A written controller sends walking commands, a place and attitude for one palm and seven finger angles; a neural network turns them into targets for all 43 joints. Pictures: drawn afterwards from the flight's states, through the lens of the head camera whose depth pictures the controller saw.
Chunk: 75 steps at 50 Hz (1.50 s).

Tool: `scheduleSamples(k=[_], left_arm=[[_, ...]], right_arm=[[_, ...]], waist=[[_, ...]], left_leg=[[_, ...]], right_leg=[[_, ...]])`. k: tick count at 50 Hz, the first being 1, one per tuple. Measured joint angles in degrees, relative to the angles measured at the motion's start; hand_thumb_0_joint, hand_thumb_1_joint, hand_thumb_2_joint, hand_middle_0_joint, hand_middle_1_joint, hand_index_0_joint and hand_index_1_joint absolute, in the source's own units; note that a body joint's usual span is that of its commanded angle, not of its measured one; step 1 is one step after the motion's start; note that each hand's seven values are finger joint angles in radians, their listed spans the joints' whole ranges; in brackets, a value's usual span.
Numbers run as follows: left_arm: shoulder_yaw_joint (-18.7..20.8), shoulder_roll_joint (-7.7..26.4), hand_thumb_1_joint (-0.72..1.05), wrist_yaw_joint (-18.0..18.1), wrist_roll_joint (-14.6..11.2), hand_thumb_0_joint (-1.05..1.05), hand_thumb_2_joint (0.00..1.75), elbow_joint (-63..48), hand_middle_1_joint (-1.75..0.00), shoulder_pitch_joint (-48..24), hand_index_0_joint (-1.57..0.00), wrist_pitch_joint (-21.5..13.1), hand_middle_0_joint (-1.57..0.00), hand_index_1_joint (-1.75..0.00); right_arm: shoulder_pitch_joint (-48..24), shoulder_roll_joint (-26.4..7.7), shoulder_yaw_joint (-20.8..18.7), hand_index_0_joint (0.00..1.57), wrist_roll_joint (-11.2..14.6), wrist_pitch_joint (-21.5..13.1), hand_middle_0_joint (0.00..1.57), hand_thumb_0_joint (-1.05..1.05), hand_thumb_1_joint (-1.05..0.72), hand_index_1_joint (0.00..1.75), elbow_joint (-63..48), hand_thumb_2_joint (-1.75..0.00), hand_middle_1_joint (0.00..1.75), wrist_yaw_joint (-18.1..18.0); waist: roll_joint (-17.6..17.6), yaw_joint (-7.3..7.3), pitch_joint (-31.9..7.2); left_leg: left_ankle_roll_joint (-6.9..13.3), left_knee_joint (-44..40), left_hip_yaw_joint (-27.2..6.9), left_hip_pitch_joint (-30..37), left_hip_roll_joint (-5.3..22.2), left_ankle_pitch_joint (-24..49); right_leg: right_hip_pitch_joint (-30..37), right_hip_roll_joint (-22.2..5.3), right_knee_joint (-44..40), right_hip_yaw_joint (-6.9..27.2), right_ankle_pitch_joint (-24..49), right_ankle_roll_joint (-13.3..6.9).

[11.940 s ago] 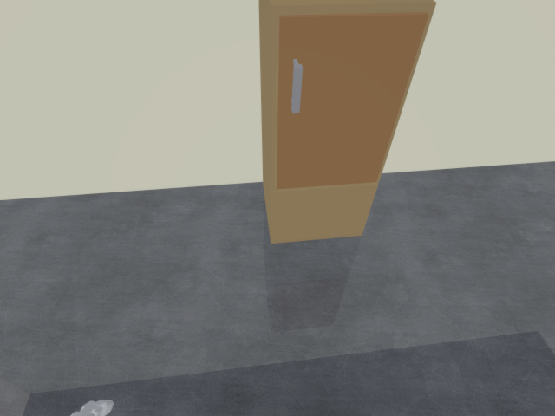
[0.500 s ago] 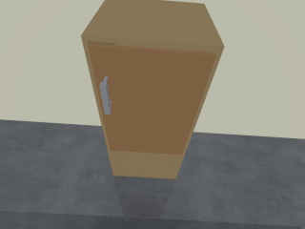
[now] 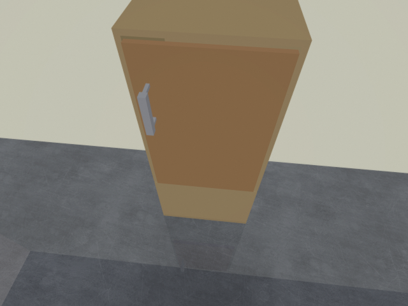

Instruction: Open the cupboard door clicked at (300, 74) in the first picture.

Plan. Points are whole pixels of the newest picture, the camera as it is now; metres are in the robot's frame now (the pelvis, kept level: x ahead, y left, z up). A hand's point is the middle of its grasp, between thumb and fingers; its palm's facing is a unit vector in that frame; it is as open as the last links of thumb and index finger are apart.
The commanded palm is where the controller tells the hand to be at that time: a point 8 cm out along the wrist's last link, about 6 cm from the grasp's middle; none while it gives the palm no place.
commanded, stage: come to a stop and stand still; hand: left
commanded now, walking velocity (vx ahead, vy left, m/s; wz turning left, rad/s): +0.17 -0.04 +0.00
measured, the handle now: (148, 110) +0.56 +0.20 +0.03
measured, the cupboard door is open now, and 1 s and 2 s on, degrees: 0 0 0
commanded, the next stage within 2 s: look again from close up in 0.88 s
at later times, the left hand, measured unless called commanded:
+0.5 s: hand out of the picture +0.05 +0.17 -0.16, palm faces -0.01 -0.97 -0.23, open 7.2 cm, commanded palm none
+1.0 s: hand out of the picture -0.01 +0.12 -0.17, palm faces +0.04 -0.99 -0.16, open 7.3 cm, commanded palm none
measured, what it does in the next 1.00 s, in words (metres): steps on the spot: left foot, then right foot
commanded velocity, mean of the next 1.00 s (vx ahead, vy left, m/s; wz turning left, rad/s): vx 0.03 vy -0.03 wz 0.00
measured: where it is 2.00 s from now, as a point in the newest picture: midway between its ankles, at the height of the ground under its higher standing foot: outside the picture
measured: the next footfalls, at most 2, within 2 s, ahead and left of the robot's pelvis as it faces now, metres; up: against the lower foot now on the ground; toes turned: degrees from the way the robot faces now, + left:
left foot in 0.02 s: +0.02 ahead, +0.11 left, +0.00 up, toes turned +2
right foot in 0.42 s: +0.02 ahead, -0.11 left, +0.00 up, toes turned -5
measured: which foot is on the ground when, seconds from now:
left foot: up 0.00-0.00, down 0.02-1.00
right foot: down 0.00-0.04, up 0.06-0.40, down 0.42-1.00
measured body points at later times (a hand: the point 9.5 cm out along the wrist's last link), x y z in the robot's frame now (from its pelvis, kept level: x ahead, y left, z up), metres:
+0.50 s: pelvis +0.01 -0.01 +0.00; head +0.02 -0.04 +0.45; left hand +0.05 +0.22 -0.14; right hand -0.07 -0.22 -0.16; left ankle -0.02 +0.11 -0.73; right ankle -0.02 -0.11 -0.73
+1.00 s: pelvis +0.02 -0.03 +0.01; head +0.02 -0.04 +0.46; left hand -0.01 +0.17 -0.15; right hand +0.02 -0.25 -0.16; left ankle -0.02 +0.11 -0.73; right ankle -0.02 -0.11 -0.73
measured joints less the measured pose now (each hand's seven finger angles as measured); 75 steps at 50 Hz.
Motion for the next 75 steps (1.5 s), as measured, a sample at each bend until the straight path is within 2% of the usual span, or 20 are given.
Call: scheduleSamples(k=[1, 5, 8, 11, 14, 18, 20, 22, 26, 31, 40, 49, 52, 55, 57, 64, 75], left_arm=[[0.10, 0.23, 0.91, -0.07, -0.20, 0.00, 0.90, -0.02, -0.30, 0.10, -0.20, 0.29, -0.20, -0.30], [0.31, 1.13, 0.91, -0.62, -0.44, 0.00, 0.90, 1.31, -0.30, 0.36, -0.20, 1.63, -0.20, -0.30], [0.14, 1.04, 0.91, -1.35, 0.00, 0.00, 0.90, 1.94, -0.30, 1.44, -0.20, 1.36, -0.20, -0.30], [-0.08, 0.95, 0.91, -1.87, 0.05, 0.00, 0.90, 2.52, -0.30, 2.55, -0.20, 0.68, -0.20, -0.30], [-0.44, 0.63, 0.91, -2.07, -0.03, 0.00, 0.90, 3.32, -0.30, 3.06, -0.20, 0.65, -0.20, -0.30], [-0.72, 0.16, 0.93, -1.71, -0.26, 0.01, 0.90, 4.03, -0.30, 2.20, -0.20, 0.95, -0.20, -0.30], [-0.79, 0.10, 0.94, -1.60, -0.48, 0.01, 0.90, 4.02, -0.30, 1.67, -0.20, 0.49, -0.20, -0.30], [-0.88, -0.28, 0.94, -1.20, -0.61, 0.01, 0.90, 4.26, -0.30, 1.17, -0.20, -0.39, -0.20, -0.30], [-1.53, -1.25, 0.95, -0.45, -1.02, 0.01, 0.90, 4.95, -0.30, 1.47, -0.20, -1.79, -0.20, -0.30], [-1.77, -0.97, 0.96, 0.25, -1.46, 0.01, 0.90, 6.25, -0.30, 2.07, -0.20, -1.93, -0.20, -0.30], [-2.52, -1.93, 0.95, 0.06, -1.39, 0.01, 0.90, 7.74, -0.30, 4.09, -0.20, -1.66, -0.20, -0.30], [-3.12, -3.74, 0.92, -0.20, -1.22, 0.00, 0.90, 8.55, -0.30, 6.25, -0.20, -1.70, -0.20, -0.30], [-3.50, -4.57, 0.92, 0.72, -0.74, 0.00, 0.90, 7.69, -0.30, 6.59, -0.20, -3.30, -0.20, -0.30], [-3.90, -4.97, 0.91, 0.48, -0.59, 0.00, 0.90, 6.88, -0.30, 6.97, -0.20, -3.67, -0.20, -0.30], [-3.83, -4.31, 0.91, 0.32, -0.78, 0.00, 0.90, 6.94, -0.30, 6.80, -0.20, -3.22, -0.20, -0.30], [-3.43, -1.80, 0.91, -0.06, -0.97, 0.00, 0.90, 5.87, -0.30, 5.18, -0.20, -2.16, -0.20, -0.30], [-3.34, -0.70, 0.91, -0.32, -1.03, 0.00, 0.90, 4.98, -0.30, 2.63, -0.20, -1.64, -0.20, -0.30]], right_arm=[[0.54, -0.06, 0.15, 0.19, -0.08, -0.48, 0.19, 0.01, -0.91, 0.30, -0.30, -0.90, 0.30, 0.03], [2.91, 0.87, 0.71, 0.19, -1.10, -0.91, 0.20, 0.01, -0.91, 0.30, 0.26, -0.90, 0.30, -0.20], [5.04, 1.28, 1.28, 0.20, -1.26, -1.36, 0.20, 0.01, -0.91, 0.30, 1.22, -0.90, 0.30, -0.51], [6.60, 1.98, 1.63, 0.20, -1.16, -2.09, 0.20, 0.01, -0.91, 0.30, 2.04, -0.90, 0.30, -0.77], [7.84, 2.65, 1.72, 0.20, -1.19, -2.87, 0.20, 0.01, -0.91, 0.30, 2.63, -0.90, 0.30, -1.10], [9.25, 2.99, 1.72, 0.20, -1.38, -3.15, 0.20, 0.01, -0.91, 0.30, 3.86, -0.90, 0.30, -1.45], [10.04, 2.92, 1.69, 0.20, -1.22, -2.96, 0.20, 0.01, -0.91, 0.30, 4.84, -0.90, 0.30, -1.52], [10.66, 2.59, 1.67, 0.20, -0.81, -2.64, 0.20, 0.01, -0.91, 0.30, 6.14, -0.90, 0.30, -1.48], [11.44, 1.68, 1.88, 0.20, -0.62, -1.54, 0.20, 0.01, -0.91, 0.30, 8.01, -0.90, 0.30, -1.32], [9.83, 2.29, 2.26, 0.19, -0.53, -1.70, 0.20, 0.01, -0.91, 0.30, 9.05, -0.90, 0.30, -1.48], [5.00, 2.28, 2.52, 0.19, -0.53, -2.02, 0.20, 0.01, -0.92, 0.30, 7.94, -0.90, 0.30, -2.18], [3.65, 1.11, 2.43, 0.19, -0.31, -2.08, 0.20, 0.01, -0.92, 0.30, 7.46, -0.90, 0.30, -2.21], [3.26, 0.14, 2.20, 0.20, -0.01, -1.81, 0.20, 0.01, -0.93, 0.30, 5.26, -0.90, 0.30, -1.54], [3.33, -0.73, 1.84, 0.19, 0.00, -2.51, 0.19, 0.01, -0.93, 0.30, 2.83, -0.90, 0.30, -1.11], [3.90, -0.36, 1.95, 0.19, -0.23, -2.93, 0.19, 0.01, -0.93, 0.30, 2.53, -0.90, 0.30, -1.09], [7.32, 0.82, 3.53, 0.19, -0.49, -3.54, 0.19, 0.01, -0.93, 0.30, 3.28, -0.90, 0.30, -1.15], [8.36, 2.37, 4.56, 0.20, -0.56, -3.91, 0.20, 0.01, -0.91, 0.30, 4.92, -0.90, 0.30, -0.89]], waist=[[0.17, -0.23, -0.57], [-1.20, -0.82, -2.34], [-0.84, -1.21, -4.12], [-1.04, -1.53, -4.76], [-1.21, -2.40, -4.51], [-0.62, -3.80, -3.35], [-0.20, -4.01, -2.89], [0.70, -3.78, -2.48], [3.19, -3.98, -3.15], [2.00, -3.36, -3.55], [1.44, -1.84, -3.10], [1.05, -1.07, -2.95], [2.12, -0.90, -2.46], [3.76, -1.72, -1.93], [2.94, -2.01, -2.12], [1.57, -1.65, -3.76], [1.47, -1.91, -2.60]], left_leg=[[0.46, -4.45, -0.21, 1.72, 0.35, 2.49], [3.57, -6.75, 0.69, 2.83, -0.79, 5.45], [4.15, -11.12, 0.96, 4.30, -1.01, 7.49], [4.22, -14.73, 1.63, 5.41, -1.36, 9.40], [4.06, -16.54, 2.29, 5.92, -1.49, 10.26], [3.28, -15.70, 2.50, 5.41, -0.90, 9.77], [2.57, -13.66, 2.48, 4.62, -0.47, 8.62], [1.67, -10.43, 2.30, 3.71, 0.38, 6.70], [0.88, -7.85, 0.87, 3.58, 2.59, 4.23], [-0.78, -9.70, 0.56, 5.62, 3.41, 5.25], [-1.32, -11.79, 0.60, 7.16, 4.05, 6.13], [-1.09, -12.99, 0.87, 7.96, 3.86, 6.81], [0.36, -4.83, -0.39, 2.93, 4.19, 3.33], [0.97, -4.46, -1.13, 1.38, 4.05, 3.83], [1.18, -4.35, -0.68, 1.60, 3.02, 3.45], [2.94, -6.32, 1.02, 3.56, 0.41, 3.94], [4.26, -9.39, 2.28, 4.33, -1.60, 5.55]], right_leg=[[-0.73, 0.17, 1.03, -0.12, -0.24, 0.39], [-2.62, 0.74, 8.38, 2.87, -9.39, 0.86], [-4.19, 2.02, 17.63, 4.48, -9.83, 0.84], [-4.06, 2.19, 21.16, 4.62, -8.72, 1.24], [-2.39, 1.80, 18.22, 4.12, -9.60, 1.60], [0.94, 1.76, 9.74, 3.46, -12.18, 1.39], [3.70, 1.92, 2.99, 3.03, -8.99, 1.13], [5.99, 2.62, -1.46, 2.77, -5.25, -0.34], [7.91, 4.49, -1.94, 0.82, -6.87, -2.08], [9.79, 5.23, -3.01, 0.23, -7.25, -2.67], [11.44, 6.06, -5.42, 0.20, -6.20, -3.09], [12.14, 5.95, -6.60, 0.44, -5.43, -2.86], [10.19, 6.58, -6.12, 0.41, -4.79, -2.46], [8.41, 7.15, -4.22, 0.30, -5.12, -2.39], [7.74, 6.06, -2.24, 0.76, -6.18, -1.86], [7.77, 3.46, -0.64, 2.39, -7.03, -0.15], [6.96, 1.61, -0.80, 3.70, -6.55, 1.11]])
